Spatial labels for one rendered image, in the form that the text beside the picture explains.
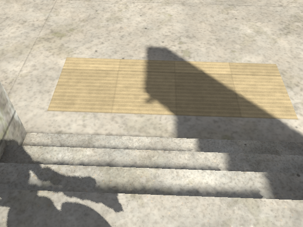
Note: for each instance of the stairs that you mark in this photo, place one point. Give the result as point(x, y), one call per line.
point(220, 168)

